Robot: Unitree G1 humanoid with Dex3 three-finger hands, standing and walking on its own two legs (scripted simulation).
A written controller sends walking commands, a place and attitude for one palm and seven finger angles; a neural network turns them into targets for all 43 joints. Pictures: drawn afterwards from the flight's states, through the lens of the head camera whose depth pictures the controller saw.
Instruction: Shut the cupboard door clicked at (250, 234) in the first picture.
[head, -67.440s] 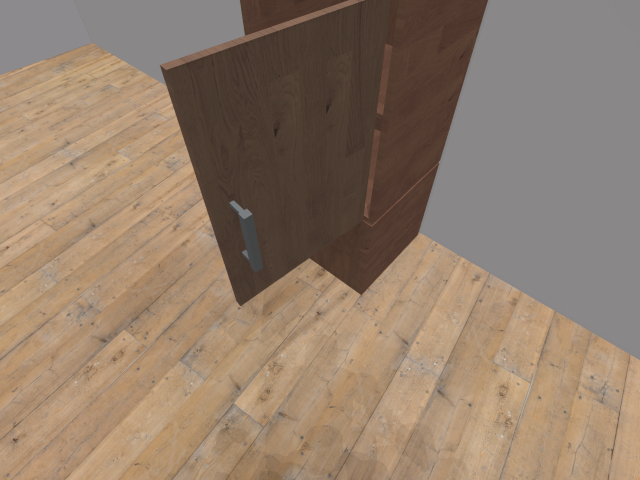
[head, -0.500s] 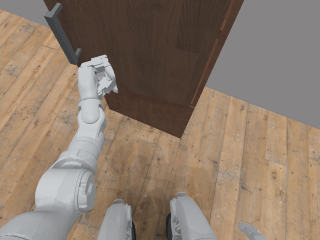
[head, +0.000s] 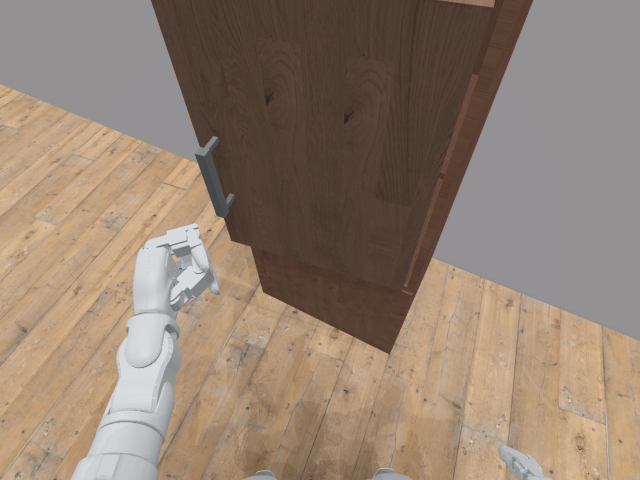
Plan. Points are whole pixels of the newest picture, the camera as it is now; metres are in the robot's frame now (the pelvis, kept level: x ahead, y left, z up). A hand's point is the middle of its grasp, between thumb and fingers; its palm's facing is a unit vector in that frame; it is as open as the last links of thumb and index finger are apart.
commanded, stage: draw the hand back to the body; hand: left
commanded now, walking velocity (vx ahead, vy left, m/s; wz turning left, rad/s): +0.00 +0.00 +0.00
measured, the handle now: (218, 178) +0.63 +0.20 -0.05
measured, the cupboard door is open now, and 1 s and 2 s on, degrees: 9 9 9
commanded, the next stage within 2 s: step back with the hand held close in 1.06 s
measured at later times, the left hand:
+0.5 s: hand (43, 319) +0.25 +0.25 +0.16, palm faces +0.35 -0.87 -0.35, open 4.7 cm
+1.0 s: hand out of the picture +0.21 +0.27 +0.20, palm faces +0.46 -0.78 -0.41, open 7.4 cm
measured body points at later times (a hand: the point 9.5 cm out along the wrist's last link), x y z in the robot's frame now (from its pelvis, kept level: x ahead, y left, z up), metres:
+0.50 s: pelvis +0.03 +0.01 +0.05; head +0.02 -0.02 +0.50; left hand +0.23 +0.29 +0.18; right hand +0.24 -0.18 -0.04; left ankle +0.00 +0.11 -0.69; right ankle +0.01 -0.10 -0.69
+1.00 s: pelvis +0.02 +0.01 +0.05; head +0.00 -0.03 +0.50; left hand +0.18 +0.31 +0.22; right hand +0.21 -0.21 -0.04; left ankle +0.00 +0.11 -0.69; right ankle +0.01 -0.10 -0.69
